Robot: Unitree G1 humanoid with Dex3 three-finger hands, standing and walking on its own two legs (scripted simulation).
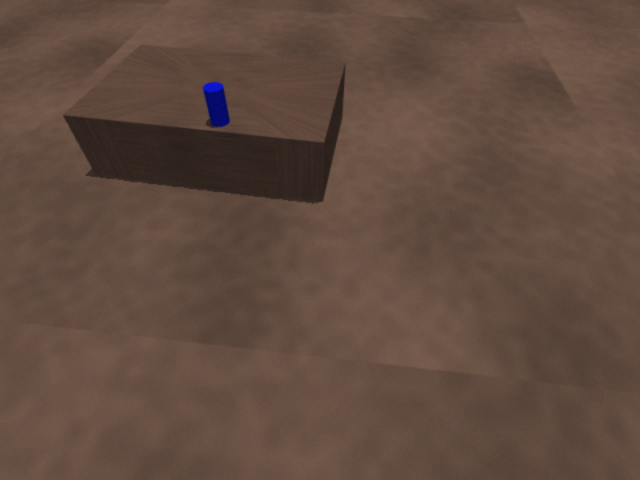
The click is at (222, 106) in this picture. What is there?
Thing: squat round
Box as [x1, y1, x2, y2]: [203, 82, 229, 126]
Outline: 208,83 203,86 211,123 216,126 225,125 228,123 229,119 222,85 217,82
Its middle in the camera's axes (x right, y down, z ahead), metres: -0.43 -0.58 +1.60
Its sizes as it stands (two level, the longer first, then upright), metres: 0.080 0.080 0.157
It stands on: a support 0.33 m high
